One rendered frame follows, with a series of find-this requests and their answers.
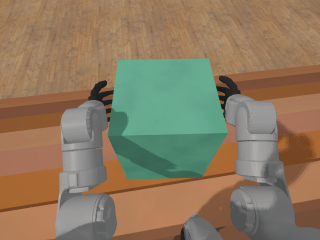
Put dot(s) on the left robot hand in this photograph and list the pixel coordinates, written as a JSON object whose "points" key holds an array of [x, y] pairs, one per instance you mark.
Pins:
{"points": [[95, 95]]}

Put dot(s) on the robot left upper arm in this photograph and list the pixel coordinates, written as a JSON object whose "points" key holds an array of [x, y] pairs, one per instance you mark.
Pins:
{"points": [[86, 217]]}

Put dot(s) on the left robot forearm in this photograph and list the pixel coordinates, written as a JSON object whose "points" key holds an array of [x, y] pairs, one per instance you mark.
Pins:
{"points": [[81, 143]]}

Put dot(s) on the right robot thigh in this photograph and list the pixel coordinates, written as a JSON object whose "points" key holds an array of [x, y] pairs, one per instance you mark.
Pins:
{"points": [[200, 229]]}

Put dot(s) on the carton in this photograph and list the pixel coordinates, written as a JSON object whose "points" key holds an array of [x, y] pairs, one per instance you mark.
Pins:
{"points": [[166, 118]]}

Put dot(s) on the right robot forearm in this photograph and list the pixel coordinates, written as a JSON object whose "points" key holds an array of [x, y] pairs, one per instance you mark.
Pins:
{"points": [[256, 132]]}

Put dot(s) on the right robot shin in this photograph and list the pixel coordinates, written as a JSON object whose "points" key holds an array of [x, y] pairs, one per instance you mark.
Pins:
{"points": [[193, 216]]}

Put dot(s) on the robot right upper arm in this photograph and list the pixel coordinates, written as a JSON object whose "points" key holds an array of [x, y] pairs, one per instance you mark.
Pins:
{"points": [[266, 213]]}

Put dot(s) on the right robot hand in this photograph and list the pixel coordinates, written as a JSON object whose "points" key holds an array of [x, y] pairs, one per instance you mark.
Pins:
{"points": [[228, 92]]}

